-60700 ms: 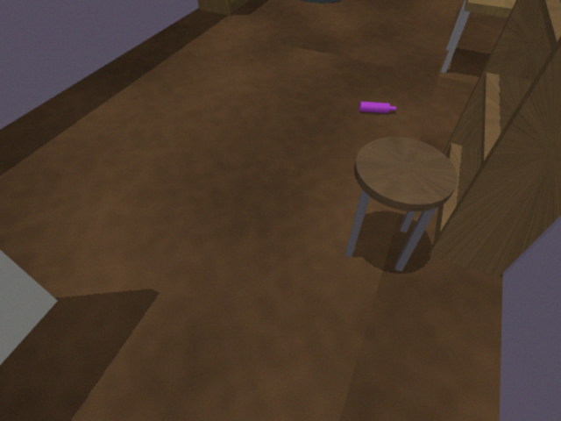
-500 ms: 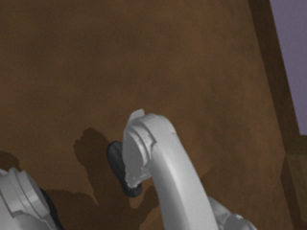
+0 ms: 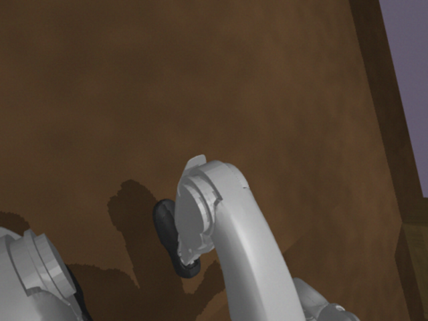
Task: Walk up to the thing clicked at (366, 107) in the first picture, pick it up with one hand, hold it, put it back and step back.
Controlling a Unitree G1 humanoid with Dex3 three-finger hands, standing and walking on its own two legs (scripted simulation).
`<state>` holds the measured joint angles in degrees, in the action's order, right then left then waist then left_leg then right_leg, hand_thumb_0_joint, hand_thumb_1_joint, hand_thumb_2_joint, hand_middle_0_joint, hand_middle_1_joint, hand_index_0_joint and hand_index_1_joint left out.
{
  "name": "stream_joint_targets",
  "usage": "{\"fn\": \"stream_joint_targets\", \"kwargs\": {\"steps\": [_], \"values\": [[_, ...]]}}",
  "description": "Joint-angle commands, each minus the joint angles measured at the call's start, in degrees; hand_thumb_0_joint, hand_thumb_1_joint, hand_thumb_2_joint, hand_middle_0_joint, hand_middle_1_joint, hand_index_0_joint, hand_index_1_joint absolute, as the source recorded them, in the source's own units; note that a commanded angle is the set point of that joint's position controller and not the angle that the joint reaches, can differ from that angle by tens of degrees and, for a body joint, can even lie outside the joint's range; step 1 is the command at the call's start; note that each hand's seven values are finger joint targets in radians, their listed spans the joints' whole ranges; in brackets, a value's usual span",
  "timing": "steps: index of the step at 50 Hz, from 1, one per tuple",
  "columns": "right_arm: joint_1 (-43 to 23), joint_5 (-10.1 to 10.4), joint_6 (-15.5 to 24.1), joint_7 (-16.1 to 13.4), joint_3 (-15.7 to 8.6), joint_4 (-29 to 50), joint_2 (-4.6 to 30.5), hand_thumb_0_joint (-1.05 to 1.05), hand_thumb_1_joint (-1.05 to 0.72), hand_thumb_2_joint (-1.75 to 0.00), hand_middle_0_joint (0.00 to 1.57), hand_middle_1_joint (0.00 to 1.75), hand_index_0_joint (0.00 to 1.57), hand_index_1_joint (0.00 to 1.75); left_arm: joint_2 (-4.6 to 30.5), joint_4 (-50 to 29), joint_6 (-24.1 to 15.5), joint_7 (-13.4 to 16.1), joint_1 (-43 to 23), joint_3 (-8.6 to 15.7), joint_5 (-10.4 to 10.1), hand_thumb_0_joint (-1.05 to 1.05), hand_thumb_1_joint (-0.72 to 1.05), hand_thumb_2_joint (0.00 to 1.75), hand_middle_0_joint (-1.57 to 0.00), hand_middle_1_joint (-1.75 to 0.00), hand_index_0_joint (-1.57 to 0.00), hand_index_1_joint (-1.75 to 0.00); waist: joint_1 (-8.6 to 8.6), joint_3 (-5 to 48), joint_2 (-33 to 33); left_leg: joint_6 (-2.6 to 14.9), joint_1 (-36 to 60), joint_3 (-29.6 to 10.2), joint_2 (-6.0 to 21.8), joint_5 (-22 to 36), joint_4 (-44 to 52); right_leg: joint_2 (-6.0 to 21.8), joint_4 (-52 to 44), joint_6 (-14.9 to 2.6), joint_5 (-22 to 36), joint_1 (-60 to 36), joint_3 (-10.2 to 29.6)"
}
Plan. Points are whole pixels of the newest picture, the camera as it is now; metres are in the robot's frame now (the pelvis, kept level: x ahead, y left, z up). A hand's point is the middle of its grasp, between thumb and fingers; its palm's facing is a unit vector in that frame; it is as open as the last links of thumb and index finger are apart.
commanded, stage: settle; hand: left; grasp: from above
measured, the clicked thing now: out of the picture +0.45 +0.41 -0.28
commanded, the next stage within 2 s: lift in 0.56 s
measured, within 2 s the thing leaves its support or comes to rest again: neither
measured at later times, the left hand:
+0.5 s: hand out of the picture +0.44 +0.40 -0.17, palm faces -0.37 -0.25 -0.89, open 9.0 cm
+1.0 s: hand out of the picture +0.42 +0.39 -0.10, palm faces -0.40 -0.25 -0.88, open 9.0 cm
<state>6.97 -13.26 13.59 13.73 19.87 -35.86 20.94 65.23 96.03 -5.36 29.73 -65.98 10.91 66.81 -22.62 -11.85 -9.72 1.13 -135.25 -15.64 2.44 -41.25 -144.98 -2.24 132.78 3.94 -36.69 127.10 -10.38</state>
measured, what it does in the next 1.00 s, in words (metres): stands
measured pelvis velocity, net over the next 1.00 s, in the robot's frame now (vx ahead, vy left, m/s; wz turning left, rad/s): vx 0.00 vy -0.01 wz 0.14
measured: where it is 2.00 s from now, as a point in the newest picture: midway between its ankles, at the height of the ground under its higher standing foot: (133, 283)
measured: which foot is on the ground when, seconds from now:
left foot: down 0.00-1.00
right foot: down 0.00-1.00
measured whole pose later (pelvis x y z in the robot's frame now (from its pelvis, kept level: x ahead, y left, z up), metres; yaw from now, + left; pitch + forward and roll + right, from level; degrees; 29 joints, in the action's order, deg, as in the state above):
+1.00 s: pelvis +0.00 -0.01 +0.04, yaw +8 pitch +35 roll -9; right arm 11.3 -4.6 -1.2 8.4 4.9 -36.8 17.6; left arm 46.0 67.5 -1.1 6.1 -52.1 9.6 62.3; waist -13.8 2.2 1.2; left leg 0.8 -131.0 -7.8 1.5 -38.1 -133.9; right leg 0.6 127.9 2.4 -37.0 125.8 -4.5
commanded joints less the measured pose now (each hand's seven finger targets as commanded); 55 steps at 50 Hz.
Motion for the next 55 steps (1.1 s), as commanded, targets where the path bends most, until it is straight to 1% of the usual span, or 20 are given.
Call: {"fn": "stream_joint_targets", "kwargs": {"steps": [1,4,8,13,16,18,19,23,26,31,32,33,34,35,36,38,43,48,51,55], "values": [[10.8,1.2,-0.6,0.1,-7.5,-1.4,19.4,0.00,-0.90,-0.90,0.20,0.30,0.20,0.30,14.5,-14.6,1.2,2.1,-15.5,-0.3,-0.6,0.00,0.60,0.53,-0.97,-0.58,-0.99,-0.56,-0.53,43.1,44.5,-2.60,38.2,5.3,2.1,20.4,17.0,-2.1,-7.5,-5.51,16.7,-16.8,-5.7],[12.3,1.8,-1.1,0.7,-8.9,-2.0,19.0,0.00,-0.89,-0.90,0.20,0.30,0.20,0.30,14.6,-18.8,2.4,1.1,-15.5,1.3,-0.6,0.00,0.62,0.53,-0.97,-0.58,-1.00,-0.55,0.75,47.2,44.5,-2.38,38.1,6.2,1.6,21.8,16.5,-2.0,-7.6,-5.59,18.0,-18.1,-5.1],[12.3,3.2,-2.4,1.2,-10.5,-2.0,17.6,0.00,-0.89,-0.90,0.20,0.30,0.20,0.30,10.8,-20.0,4.2,-1.5,-11.4,0.6,-1.6,0.00,0.65,0.51,-0.99,-0.58,-1.03,-0.54,2.91,49.0,43.3,-1.77,36.3,7.8,1.0,21.1,17.2,-2.1,-8.0,-5.79,18.0,-18.1,-3.8],[13.4,4.4,-4.1,1.0,-12.3,-1.7,16.5,0.00,-0.89,-0.90,0.20,0.30,0.20,0.30,5.4,-19.1,4.7,-6.0,-12.1,-1.4,-3.1,0.00,0.66,0.51,-1.01,-0.56,-1.04,-0.53,1.93,45.2,36.4,-0.65,29.8,8.5,0.2,14.1,17.7,-1.7,-9.7,-5.66,13.4,-15.9,-2.8],[14.1,4.7,-5.2,0.6,-13.2,-1.5,16.2,0.00,-0.89,-0.90,0.20,0.30,0.20,0.30,5.2,-21.7,4.2,-8.3,-12.4,-1.4,-2.9,0.00,0.68,0.50,-1.02,-0.57,-1.05,-0.53,2.57,46.7,35.3,-0.73,31.1,8.6,-0.1,14.6,18.1,-1.1,-9.6,-5.70,13.4,-16.1,-2.4],[14.4,5.0,-5.9,0.4,-13.5,-1.3,15.3,0.00,-0.89,-0.89,0.20,0.30,0.20,0.30,2.9,-22.0,3.7,-9.1,-12.1,-2.3,-3.2,0.00,0.70,0.54,-1.04,-0.58,-1.07,-0.55,2.63,48.0,35.0,-0.80,31.2,8.8,-0.2,14.6,18.7,-1.1,-9.5,-5.67,13.6,-17.1,-2.1],[14.4,5.2,-6.3,0.1,-13.9,-1.4,15.2,0.00,-0.89,-0.90,0.20,0.30,0.20,0.30,3.7,-23.6,3.3,-9.3,-13.4,-1.7,-3.5,0.00,0.70,0.54,-1.04,-0.59,-1.07,-0.56,3.31,49.1,34.4,-0.74,30.9,9.0,-0.3,14.7,18.7,-1.0,-9.6,-5.69,13.5,-17.1,-2.0],[14.9,5.4,-7.4,-0.9,-14.6,-1.2,15.0,0.00,-0.89,-0.90,0.20,0.30,0.20,0.30,4.6,-25.9,2.8,-10.5,-14.7,-1.2,-2.7,0.00,0.71,0.59,-1.06,-0.58,-1.08,-0.56,3.38,50.4,33.9,-0.70,32.0,9.8,-0.7,15.9,18.1,-0.6,-10.1,-5.84,14.0,-16.8,-1.3],[14.9,5.4,-8.3,-1.6,-14.8,-1.0,14.0,0.00,-0.89,-0.89,0.20,0.30,0.20,0.30,5.6,-27.3,2.4,-10.5,-15.0,0.0,-2.6,0.00,0.72,0.59,-1.06,-0.60,-1.08,-0.57,4.71,53.1,33.9,-0.63,31.9,10.7,-0.8,16.8,18.0,-0.7,-10.2,-5.85,14.5,-18.8,-0.6],[14.9,5.5,-9.8,-2.4,-15.4,-1.1,12.8,0.00,-0.88,-0.89,0.20,0.30,0.20,0.30,5.7,-27.6,3.0,-10.8,-14.9,0.7,-2.8,0.00,0.72,0.60,-1.05,-0.60,-1.08,-0.57,5.26,54.6,33.3,-0.33,31.6,11.6,-0.8,14.9,18.9,-0.7,-11.4,-5.77,12.9,-20.3,0.6],[14.9,5.5,-10.0,-2.6,-15.5,-1.3,12.6,0.00,-0.92,-0.91,0.20,0.30,0.20,0.30,6.2,-27.6,3.1,-11.0,-15.0,0.9,-2.5,0.00,0.78,0.55,-1.12,-0.64,-1.15,-0.60,5.55,54.8,33.3,-0.30,31.4,11.8,-0.9,15.1,19.1,-0.7,-11.7,-5.82,12.8,-20.7,0.8],[15.0,5.6,-10.2,-2.9,-15.7,-1.4,12.9,0.00,-0.87,-0.89,0.20,0.30,0.20,0.30,5.8,-27.2,3.4,-11.5,-13.8,0.9,-2.4,0.00,0.72,0.63,-1.04,-0.56,-1.07,-0.54,5.56,54.3,33.0,-0.32,31.7,11.9,-1.0,15.5,19.2,-0.5,-11.8,-5.91,13.1,-20.4,0.6],[14.8,5.7,-10.5,-3.0,-15.7,-1.4,12.3,0.00,-0.92,-0.91,0.20,0.30,0.20,0.30,5.2,-28.2,3.4,-11.9,-13.5,0.4,-2.7,0.00,0.75,0.55,-1.10,-0.62,-1.13,-0.58,6.15,54.9,33.7,-0.30,31.2,12.0,-0.9,15.6,19.5,-0.6,-11.6,-5.97,13.2,-21.0,1.0],[15.2,5.9,-10.8,-3.3,-16.2,-1.6,12.9,0.00,-0.87,-0.89,0.20,0.30,0.20,0.30,5.6,-28.3,3.7,-12.4,-12.5,1.1,-2.6,0.00,0.69,0.61,-1.02,-0.54,-1.05,-0.52,6.51,55.1,33.2,-0.32,32.3,12.1,-1.2,16.2,19.7,-0.4,-12.1,-6.15,13.3,-20.5,0.8],[15.1,6.0,-11.1,-3.3,-16.4,-1.3,12.1,0.00,-0.92,-0.91,0.20,0.30,0.20,0.30,5.3,-29.4,3.9,-13.2,-12.0,0.6,-2.5,0.00,0.75,0.55,-1.09,-0.62,-1.13,-0.58,6.89,56.7,33.8,-0.31,33.1,12.2,-1.0,16.8,20.3,-0.5,-12.2,-6.03,13.8,-22.1,1.2],[15.4,6.5,-11.9,-3.8,-17.1,-0.8,12.7,0.00,-0.90,-0.90,0.20,0.30,0.20,0.30,5.9,-31.3,4.3,-14.5,-11.6,1.7,-3.1,0.00,0.83,0.61,-1.13,-0.60,-1.16,-0.57,7.52,57.1,33.0,-0.11,32.9,12.6,-1.4,16.6,21.2,-0.2,-13.4,-6.09,13.5,-22.3,1.2],[15.8,7.8,-13.7,-5.0,-18.7,-0.3,12.1,0.00,-0.90,-0.90,0.20,0.30,0.20,0.30,4.1,-35.6,5.2,-18.3,-8.3,1.7,-4.6,0.00,0.80,0.58,-1.10,-0.58,-1.13,-0.55,8.95,59.2,32.0,-0.01,35.5,12.8,-1.8,17.3,23.6,0.2,-15.2,-6.37,13.4,-23.2,1.6],[15.9,9.0,-15.3,-6.4,-20.7,0.3,11.2,0.00,-0.90,-0.90,0.20,0.30,0.20,0.30,2.4,-42.9,4.3,-21.3,-4.2,1.4,-4.1,0.00,0.72,0.55,-1.04,-0.57,-1.07,-0.54,11.15,59.9,31.6,-0.03,38.2,13.4,-2.2,16.7,27.0,0.5,-18.0,-6.74,12.0,-24.1,2.5],[15.5,9.8,-15.7,-7.3,-22.1,0.6,10.9,0.00,-0.90,-0.90,0.20,0.30,0.20,0.30,-0.3,-48.5,3.5,-22.8,-3.0,0.7,-5.2,0.00,0.70,0.56,-1.02,-0.57,-1.05,-0.54,11.82,61.7,33.2,-0.27,43.0,12.8,-2.2,17.5,29.7,1.0,-19.0,-6.85,12.2,-22.4,2.8],[14.7,10.9,-15.9,-8.4,-23.1,1.4,10.1,0.00,-0.89,-0.90,0.20,0.30,0.20,0.30,-2.2,-52.8,3.6,-23.0,-0.8,0.5,-7.0,0.00,0.68,0.59,-1.00,-0.59,-1.03,-0.56,12.70,61.2,31.6,-0.06,44.8,11.0,-2.3,12.0,35.1,1.4,-21.7,-6.51,9.0,-22.9,3.0]]}}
